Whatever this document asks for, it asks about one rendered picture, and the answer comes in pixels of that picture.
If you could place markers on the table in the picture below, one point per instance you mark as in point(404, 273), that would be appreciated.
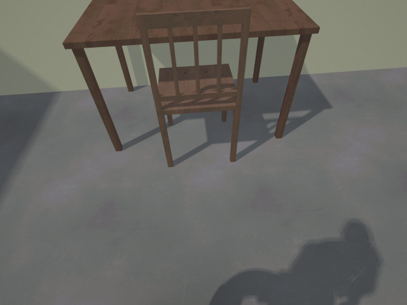
point(113, 23)

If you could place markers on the chair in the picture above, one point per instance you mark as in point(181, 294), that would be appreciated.
point(199, 88)

